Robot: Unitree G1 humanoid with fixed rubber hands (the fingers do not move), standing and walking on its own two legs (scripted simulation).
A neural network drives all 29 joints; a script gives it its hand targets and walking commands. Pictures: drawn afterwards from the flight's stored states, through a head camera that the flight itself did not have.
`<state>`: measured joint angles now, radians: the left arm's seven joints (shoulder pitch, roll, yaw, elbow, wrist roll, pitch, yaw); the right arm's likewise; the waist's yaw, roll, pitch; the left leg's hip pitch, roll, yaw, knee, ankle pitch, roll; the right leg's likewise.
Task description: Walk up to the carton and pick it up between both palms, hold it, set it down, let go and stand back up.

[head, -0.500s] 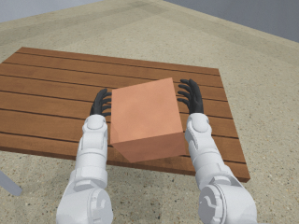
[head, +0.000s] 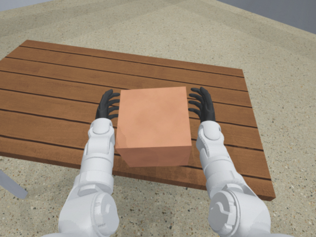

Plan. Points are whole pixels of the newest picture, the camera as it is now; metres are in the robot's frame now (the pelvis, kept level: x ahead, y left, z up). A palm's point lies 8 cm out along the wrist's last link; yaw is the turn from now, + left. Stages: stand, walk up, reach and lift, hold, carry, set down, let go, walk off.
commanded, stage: set down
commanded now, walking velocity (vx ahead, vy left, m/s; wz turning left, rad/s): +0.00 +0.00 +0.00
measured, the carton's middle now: (155, 129) +0.40 +0.05 +0.02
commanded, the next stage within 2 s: none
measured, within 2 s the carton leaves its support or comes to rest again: rests again in 2.00 s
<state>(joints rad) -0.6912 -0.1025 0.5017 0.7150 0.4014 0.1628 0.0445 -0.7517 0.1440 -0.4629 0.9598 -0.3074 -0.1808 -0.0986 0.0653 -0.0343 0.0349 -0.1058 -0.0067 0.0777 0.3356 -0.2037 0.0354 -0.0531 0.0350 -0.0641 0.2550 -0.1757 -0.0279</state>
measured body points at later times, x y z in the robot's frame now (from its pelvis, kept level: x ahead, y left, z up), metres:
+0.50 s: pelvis -0.01 +0.00 +0.00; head +0.01 +0.02 +0.45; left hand +0.39 +0.19 +0.07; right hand +0.41 -0.09 +0.10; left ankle -0.01 +0.08 -0.75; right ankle -0.02 -0.10 -0.75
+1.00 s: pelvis -0.01 +0.00 +0.00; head +0.02 +0.02 +0.45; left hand +0.40 +0.18 +0.07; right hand +0.42 -0.09 +0.09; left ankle -0.01 +0.08 -0.75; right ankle -0.02 -0.10 -0.75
